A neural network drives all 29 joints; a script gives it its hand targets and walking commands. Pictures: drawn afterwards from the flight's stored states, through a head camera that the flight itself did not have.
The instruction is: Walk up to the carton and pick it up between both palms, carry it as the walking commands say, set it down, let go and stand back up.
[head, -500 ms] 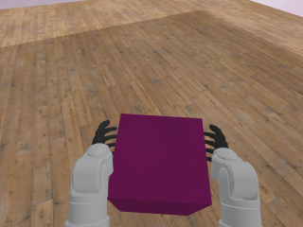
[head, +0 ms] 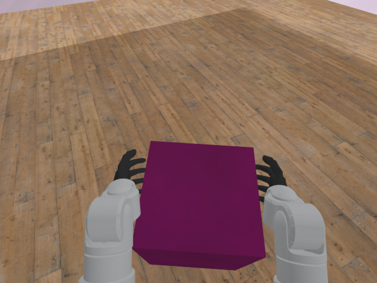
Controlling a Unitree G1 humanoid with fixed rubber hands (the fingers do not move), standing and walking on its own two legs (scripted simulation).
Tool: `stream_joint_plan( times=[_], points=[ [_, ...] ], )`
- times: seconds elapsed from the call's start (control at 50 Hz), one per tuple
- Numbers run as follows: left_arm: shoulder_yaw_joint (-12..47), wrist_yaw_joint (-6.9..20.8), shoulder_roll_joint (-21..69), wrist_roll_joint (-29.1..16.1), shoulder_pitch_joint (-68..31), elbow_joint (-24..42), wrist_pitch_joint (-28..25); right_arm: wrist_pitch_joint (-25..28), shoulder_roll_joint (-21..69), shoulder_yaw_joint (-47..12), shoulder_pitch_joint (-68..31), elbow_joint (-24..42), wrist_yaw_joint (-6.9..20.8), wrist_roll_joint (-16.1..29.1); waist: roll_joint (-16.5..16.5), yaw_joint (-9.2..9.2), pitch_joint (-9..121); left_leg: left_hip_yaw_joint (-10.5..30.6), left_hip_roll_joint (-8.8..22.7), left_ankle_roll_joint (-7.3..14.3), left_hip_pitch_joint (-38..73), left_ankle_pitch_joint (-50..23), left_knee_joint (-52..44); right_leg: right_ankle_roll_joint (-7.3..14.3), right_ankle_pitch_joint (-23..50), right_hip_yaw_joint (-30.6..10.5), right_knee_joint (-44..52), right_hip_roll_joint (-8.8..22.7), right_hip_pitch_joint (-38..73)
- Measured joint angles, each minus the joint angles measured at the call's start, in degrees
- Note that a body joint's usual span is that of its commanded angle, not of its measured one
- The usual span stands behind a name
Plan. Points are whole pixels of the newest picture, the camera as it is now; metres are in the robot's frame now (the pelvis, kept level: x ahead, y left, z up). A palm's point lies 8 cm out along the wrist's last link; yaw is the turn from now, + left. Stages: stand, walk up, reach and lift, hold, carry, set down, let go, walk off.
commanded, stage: carry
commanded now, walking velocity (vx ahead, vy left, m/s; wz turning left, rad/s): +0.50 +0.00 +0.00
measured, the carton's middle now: (196, 211) +0.29 +0.00 +0.00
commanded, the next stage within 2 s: none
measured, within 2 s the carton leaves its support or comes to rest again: neither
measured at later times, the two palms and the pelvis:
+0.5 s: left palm (140, 95) +0.56 +0.14 +0.13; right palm (241, 91) +0.59 -0.14 +0.11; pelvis +0.30 -0.03 +0.02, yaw +3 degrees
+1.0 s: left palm (155, 44) +0.96 +0.14 +0.10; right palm (226, 43) +0.94 -0.15 +0.10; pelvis +0.67 +0.00 +0.01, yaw -2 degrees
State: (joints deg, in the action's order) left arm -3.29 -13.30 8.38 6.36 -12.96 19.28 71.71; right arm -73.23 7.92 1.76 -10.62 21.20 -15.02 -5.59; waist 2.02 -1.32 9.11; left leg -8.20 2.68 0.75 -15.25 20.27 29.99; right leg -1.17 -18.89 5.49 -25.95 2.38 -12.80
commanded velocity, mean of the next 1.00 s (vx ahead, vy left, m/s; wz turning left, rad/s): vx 0.50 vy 0.00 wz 0.00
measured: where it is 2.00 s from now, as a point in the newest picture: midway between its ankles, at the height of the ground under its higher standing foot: (210, 121)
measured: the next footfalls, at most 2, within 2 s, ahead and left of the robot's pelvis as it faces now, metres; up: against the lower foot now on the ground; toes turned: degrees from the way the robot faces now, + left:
right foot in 0.30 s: +0.25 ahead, -0.09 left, +0.00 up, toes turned -2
left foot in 0.74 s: +0.74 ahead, +0.13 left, +0.00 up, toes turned +10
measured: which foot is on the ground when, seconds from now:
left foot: down 0.00-0.30, up 0.32-0.72, down 0.74-1.00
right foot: down 0.00-0.14, up 0.16-0.28, down 0.30-0.78, up 0.80-1.00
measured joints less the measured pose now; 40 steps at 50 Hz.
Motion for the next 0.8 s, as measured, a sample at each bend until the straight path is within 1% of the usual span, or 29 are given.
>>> stream_joint_plan(
  times=[0.04,0.08,0.1,0.12,0.14,0.16,0.2,0.24,0.26,0.28,0.3,0.32,0.34,0.36,0.38,0.4,0.42,0.44,0.5,0.58,0.62,0.68,0.72,0.74,0.76,0.78,0.8],
  points=[
    [0.14,-0.22,0.14,-0.24,-0.60,0.98,-0.47,0.24,0.01,0.25,-0.19,1.68,-0.31,0.23,-1.54,0.39,-0.79,0.44,0.24,-0.86,-0.80,1.45,1.66,0.04,-1.49,0.55,0.34,0.08,1.23],
    [0.04,-0.51,0.08,-0.42,-0.30,2.48,-0.94,0.56,0.16,0.19,-0.88,2.39,-0.45,0.55,-3.39,0.64,-1.32,-0.02,0.21,-0.80,0.18,-0.14,-1.03,0.12,-3.01,0.51,0.50,0.54,2.50],
    [-0.19,-0.65,-0.02,-0.44,0.10,3.20,-1.00,0.83,0.23,-0.12,-1.26,2.03,-0.32,0.55,-4.56,0.77,-1.32,-0.70,-0.32,-0.73,1.20,0.20,-1.69,0.08,-4.01,0.04,-0.51,1.16,2.49],
    [-0.45,-0.84,-0.13,-0.47,0.62,3.74,-0.95,1.08,0.30,-0.36,-1.70,1.22,-0.16,0.62,-5.15,0.77,-1.14,-1.36,-0.66,-0.65,2.13,1.16,-2.31,0.19,-4.80,-0.15,-3.48,1.74,1.31],
    [-0.54,-1.02,-0.26,-0.46,1.34,4.16,-0.91,1.27,0.39,-0.50,-2.08,0.31,0.02,0.72,-4.73,0.76,-1.07,-1.97,-0.49,-0.56,3.20,2.24,-2.93,0.29,-3.72,0.21,-8.64,1.95,-0.94],
    [-0.41,-1.19,-0.39,-0.43,2.11,4.35,-0.85,1.38,0.43,-0.55,-2.22,-0.51,0.16,0.83,-3.51,0.64,-1.20,-2.35,0.09,-0.50,4.44,3.14,-3.68,0.47,-4.30,0.41,-13.89,1.38,-3.41],
    [0.43,-1.63,-0.51,-0.65,2.79,4.36,-0.60,1.64,0.27,-0.40,-1.34,-0.72,0.49,0.85,-0.13,0.23,-1.92,-2.43,1.63,-0.99,7.34,3.78,-6.27,0.89,-8.21,0.86,-19.60,-0.87,-8.15],
    [0.85,-1.78,-0.35,-1.07,1.65,4.42,-0.82,2.42,0.06,-0.11,0.01,1.20,0.49,1.05,2.28,-0.60,-3.97,-1.55,2.71,-1.15,10.16,3.33,-8.85,1.71,-11.66,1.62,-18.56,-2.98,-12.13],
    [0.67,-1.61,-0.18,-1.36,0.65,4.34,-1.33,2.83,0.01,-0.03,0.51,2.66,0.19,1.19,2.68,-1.00,-5.53,-0.79,3.09,-1.35,11.41,2.98,-9.15,2.09,-11.24,2.17,-14.71,-3.88,-12.92],
    [0.45,-1.44,0.02,-1.69,-0.31,4.53,-1.92,3.20,-0.05,-0.03,0.91,4.30,-0.14,1.30,2.44,-1.07,-7.19,-0.10,3.35,-1.76,12.28,2.69,-7.87,2.48,-7.88,2.89,-9.01,-4.63,-12.61],
    [0.07,-1.17,0.24,-1.93,-1.21,4.93,-2.49,3.43,-0.10,-0.03,1.06,5.99,-0.52,1.59,1.24,-0.85,-8.65,0.27,3.15,-2.16,12.48,2.45,-4.41,3.08,-2.54,3.56,-2.74,-4.74,-11.21],
    [-0.15,-0.81,0.43,-2.18,-1.79,5.22,-3.18,3.48,-0.14,0.18,1.06,7.63,-0.78,1.85,-0.35,-0.82,-9.47,0.50,2.77,-2.32,11.55,2.23,1.41,4.78,6.40,3.81,-0.14,-3.97,-9.30],
    [0.03,-0.50,0.46,-2.27,-1.90,5.25,-4.07,3.55,-0.13,0.60,0.87,8.68,-0.82,2.00,-1.60,-0.71,-9.52,1.53,2.27,-1.98,9.03,2.27,9.41,6.26,11.58,4.02,-0.03,-3.04,-7.76],
    [0.31,-0.27,0.38,-2.14,-1.57,5.31,-4.73,3.51,-0.08,0.84,0.63,9.11,-0.77,2.10,-3.41,-0.83,-8.64,3.53,0.40,-1.20,5.45,5.53,17.86,6.77,5.21,1.99,1.18,-2.46,-5.12],
    [0.70,-0.22,0.11,-1.89,-0.51,4.99,-5.45,3.65,0.02,1.05,0.08,8.13,-0.52,2.05,-3.19,-0.16,-7.67,5.37,-0.22,-0.27,1.93,7.39,24.78,6.90,1.23,1.74,1.86,-2.99,-3.70],
    [0.81,-0.37,-0.15,-1.54,0.90,4.94,-5.54,3.65,0.09,0.80,-0.40,6.43,-0.15,1.97,-2.89,0.82,-6.76,6.60,-0.94,0.28,-0.91,7.42,29.37,6.75,1.40,1.28,3.13,-3.48,-2.20],
    [0.58,-0.67,-0.34,-1.31,2.08,5.18,-5.05,3.54,0.15,0.32,-0.83,4.61,0.20,1.92,-3.08,1.77,-5.99,6.81,-1.68,0.27,-3.11,6.44,31.56,6.43,3.02,0.40,4.95,-3.44,-0.30],
    [0.39,-0.97,-0.48,-1.24,3.05,5.66,-4.44,3.50,0.18,-0.26,-1.02,3.27,0.49,1.74,-3.34,2.46,-5.30,6.56,-2.08,-0.11,-5.18,4.99,31.61,5.91,4.64,-0.39,6.87,-3.05,1.68],
    [0.66,-1.67,-0.66,-1.87,4.20,6.39,-2.70,3.84,0.04,-1.33,-0.08,1.36,1.04,0.42,-3.99,3.81,-3.72,4.76,-1.60,-1.62,-10.84,-0.07,25.08,4.98,4.11,-1.62,12.69,-1.36,8.56],
    [0.04,-0.78,-0.56,-3.08,3.43,6.06,-2.47,3.41,-0.06,-1.66,0.73,3.22,0.46,-0.32,-3.67,4.77,-4.40,2.88,-0.88,-2.14,-16.87,-5.06,13.77,4.11,1.90,-3.07,18.76,0.40,17.78],
    [-0.16,-0.41,-0.50,-3.57,3.01,6.49,-2.56,3.17,-0.09,-1.78,0.80,4.70,0.11,-0.62,-3.87,4.37,-5.31,1.25,-0.74,-1.47,-18.90,-9.46,7.37,3.49,0.33,-3.99,20.79,1.31,21.97],
    [0.19,-0.10,-0.38,-3.81,2.13,6.20,-2.29,2.95,-0.14,-1.02,1.32,6.12,-0.15,-0.40,-4.33,2.27,-5.68,-2.32,-1.29,-0.13,-19.73,-16.29,-2.01,2.38,-3.91,-3.93,21.28,2.26,27.48],
    [0.39,-0.14,-0.38,-3.61,2.10,5.86,-1.85,2.52,-0.15,-0.69,1.45,6.05,-0.39,0.19,-4.88,0.84,-5.46,-5.22,-2.29,0.66,-17.69,-19.43,-6.65,1.65,-8.25,-3.87,17.51,2.81,29.80],
    [0.57,-0.16,-0.47,-3.33,2.55,5.85,-1.71,2.48,-0.15,-0.76,1.61,5.66,-0.42,0.49,-4.73,0.10,-4.99,-6.35,-2.68,1.64,-15.91,-21.45,-8.26,1.25,-10.66,-3.89,12.97,2.78,29.78],
    [0.42,-0.14,-0.56,-3.02,2.89,5.53,-1.57,2.86,-0.20,-1.08,1.99,4.60,-0.38,0.80,-5.71,-1.28,-4.34,-6.80,-3.29,3.02,-15.64,-26.71,-7.07,0.88,-12.47,-3.49,6.07,3.39,28.33],
    [0.08,-0.16,-0.61,-2.54,3.10,5.09,-1.36,3.06,-0.20,-1.39,2.05,3.31,-0.27,1.15,-6.82,-2.13,-3.99,-6.83,-3.97,3.80,-15.76,-22.73,-4.28,0.54,-8.66,-3.90,-4.25,4.14,24.09],
    [-0.52,-0.14,-0.61,-1.91,3.02,4.51,-1.30,2.91,-0.14,-1.70,1.43,2.11,-0.24,1.49,-6.83,-2.85,-4.08,-6.42,-3.82,4.16,-16.51,-17.72,-1.94,0.37,-6.67,-5.46,-16.76,3.48,17.78]
  ],
)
